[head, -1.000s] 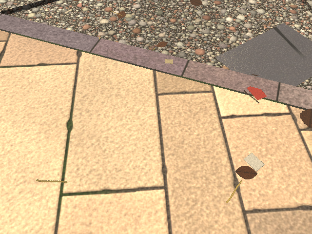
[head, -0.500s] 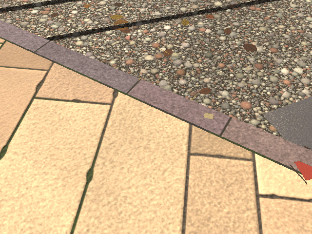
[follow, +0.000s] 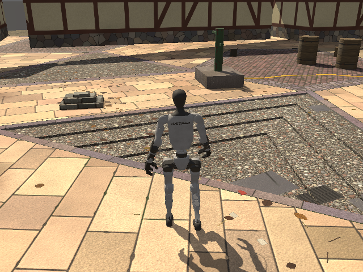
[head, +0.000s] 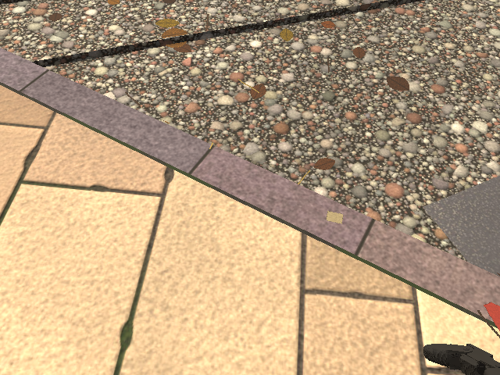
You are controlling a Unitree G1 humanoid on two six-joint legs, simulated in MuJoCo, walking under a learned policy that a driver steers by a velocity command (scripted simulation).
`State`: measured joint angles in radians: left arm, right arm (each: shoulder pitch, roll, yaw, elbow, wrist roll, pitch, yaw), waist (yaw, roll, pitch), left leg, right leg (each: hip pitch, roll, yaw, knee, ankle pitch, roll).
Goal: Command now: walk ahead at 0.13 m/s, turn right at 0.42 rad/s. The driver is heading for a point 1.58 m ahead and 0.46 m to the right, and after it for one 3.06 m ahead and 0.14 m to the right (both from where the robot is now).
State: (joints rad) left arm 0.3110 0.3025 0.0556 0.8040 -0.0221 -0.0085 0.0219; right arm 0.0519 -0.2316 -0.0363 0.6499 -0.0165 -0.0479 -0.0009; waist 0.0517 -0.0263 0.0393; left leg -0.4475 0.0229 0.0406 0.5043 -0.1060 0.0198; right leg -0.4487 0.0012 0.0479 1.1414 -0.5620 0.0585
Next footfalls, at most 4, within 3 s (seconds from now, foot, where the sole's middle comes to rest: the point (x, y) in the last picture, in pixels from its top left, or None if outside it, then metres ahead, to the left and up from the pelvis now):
0.28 right None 0.07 -0.14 -0.77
0.76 left None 0.14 0.07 -0.77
1.10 right None -0.01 -0.15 -0.77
2.16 right None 0.23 -0.18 -0.77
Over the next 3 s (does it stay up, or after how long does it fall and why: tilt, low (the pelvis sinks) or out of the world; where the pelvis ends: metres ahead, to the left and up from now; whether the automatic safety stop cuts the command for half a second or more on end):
stays up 0.60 -0.06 0.01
